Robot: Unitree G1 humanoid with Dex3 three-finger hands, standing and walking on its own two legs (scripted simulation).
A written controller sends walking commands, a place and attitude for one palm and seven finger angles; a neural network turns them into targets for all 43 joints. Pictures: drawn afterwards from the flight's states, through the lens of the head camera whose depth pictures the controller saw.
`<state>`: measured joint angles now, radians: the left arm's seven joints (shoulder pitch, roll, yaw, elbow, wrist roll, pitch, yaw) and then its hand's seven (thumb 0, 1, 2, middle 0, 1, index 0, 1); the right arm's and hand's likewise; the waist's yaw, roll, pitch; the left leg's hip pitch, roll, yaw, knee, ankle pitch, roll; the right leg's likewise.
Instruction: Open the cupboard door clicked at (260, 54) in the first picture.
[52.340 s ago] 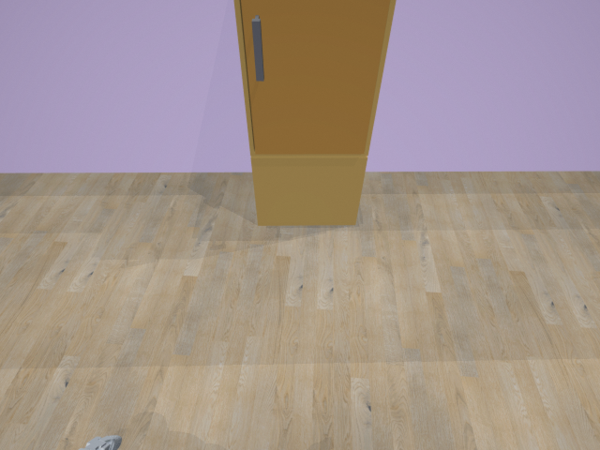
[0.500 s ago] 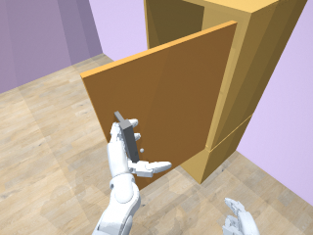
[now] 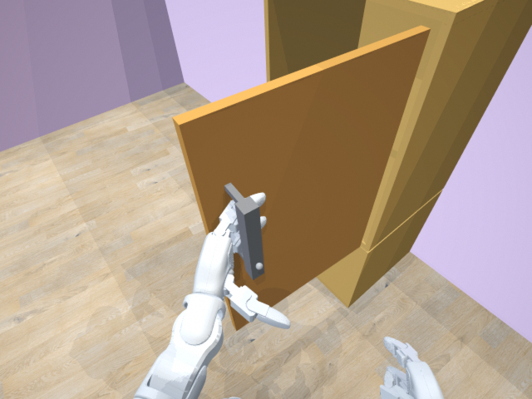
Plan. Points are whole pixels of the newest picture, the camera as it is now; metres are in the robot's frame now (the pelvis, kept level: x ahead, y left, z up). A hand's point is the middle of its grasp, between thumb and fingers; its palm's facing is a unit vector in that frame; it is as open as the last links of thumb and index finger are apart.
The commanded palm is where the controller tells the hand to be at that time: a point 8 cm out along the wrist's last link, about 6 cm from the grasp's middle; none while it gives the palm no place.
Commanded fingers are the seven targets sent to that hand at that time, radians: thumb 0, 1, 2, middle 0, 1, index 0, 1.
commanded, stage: slide the hand sideways off the handle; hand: left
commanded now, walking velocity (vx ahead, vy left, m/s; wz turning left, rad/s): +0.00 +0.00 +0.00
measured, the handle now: (244, 233) +0.34 +0.06 +0.09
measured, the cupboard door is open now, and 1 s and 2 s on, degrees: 86 85 85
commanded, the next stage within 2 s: draw the hand back to the body in 1.04 s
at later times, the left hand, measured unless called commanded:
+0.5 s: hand (260, 281) +0.26 +0.03 +0.09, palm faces -0.13 -0.99 +0.01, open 15.9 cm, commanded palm +0.23 +0.10 +0.09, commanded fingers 0.00 -0.50 0.30 -0.15 -0.30 -0.15 -0.30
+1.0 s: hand (204, 308) +0.22 +0.10 +0.08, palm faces -0.05 -1.00 -0.04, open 16.3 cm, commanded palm +0.19 +0.16 +0.09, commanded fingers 0.00 -0.50 0.30 -0.15 -0.30 -0.15 -0.30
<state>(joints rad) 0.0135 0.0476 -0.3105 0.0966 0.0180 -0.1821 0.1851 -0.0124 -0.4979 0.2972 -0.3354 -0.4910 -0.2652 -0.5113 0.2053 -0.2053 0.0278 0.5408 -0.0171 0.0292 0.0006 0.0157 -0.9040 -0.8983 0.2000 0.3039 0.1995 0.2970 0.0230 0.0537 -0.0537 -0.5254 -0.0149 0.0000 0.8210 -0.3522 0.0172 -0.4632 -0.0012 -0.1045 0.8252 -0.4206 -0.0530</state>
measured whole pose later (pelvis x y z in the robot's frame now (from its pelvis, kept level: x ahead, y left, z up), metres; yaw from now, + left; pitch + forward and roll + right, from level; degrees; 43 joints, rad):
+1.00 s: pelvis +0.03 -0.02 +0.00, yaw -1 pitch +6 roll +1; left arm 0.55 0.16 -0.04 -0.27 -0.19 -0.27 -0.14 -0.01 -0.50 0.30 -0.17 -0.31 -0.16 -0.31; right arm 0.25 -0.24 0.02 0.46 0.01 -0.07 -0.03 0.02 -0.90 -0.90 0.20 0.30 0.20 0.30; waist 0.02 0.05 -0.09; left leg -0.54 0.01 0.00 0.85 -0.41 -0.02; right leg -0.48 0.03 -0.10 0.85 -0.48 -0.08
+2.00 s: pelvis +0.03 +0.03 +0.03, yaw -2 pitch -3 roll -1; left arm 0.55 0.31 0.14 -0.45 -0.06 -0.05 0.12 -0.01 0.01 0.51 -0.18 -0.30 -0.17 -0.30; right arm 0.23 -0.22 0.07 0.57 0.00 -0.13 -0.10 0.02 -0.90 -0.90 0.20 0.30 0.20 0.30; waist 0.06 0.06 0.00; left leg -0.23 -0.02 0.04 0.57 -0.29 0.05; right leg -0.16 0.01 -0.05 0.52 -0.31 -0.01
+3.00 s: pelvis +0.03 +0.00 +0.04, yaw -3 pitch -2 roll -1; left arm 0.47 0.38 0.38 -0.39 -0.06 -0.14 0.10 0.01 0.89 0.90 -0.21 -0.30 -0.20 -0.30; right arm 0.16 -0.24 0.01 0.60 0.01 -0.04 -0.07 0.02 -0.90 -0.90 0.20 0.30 0.20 0.30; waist 0.04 0.07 0.04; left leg -0.19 0.03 0.04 0.46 -0.23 0.01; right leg -0.11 0.06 -0.05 0.38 -0.23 -0.05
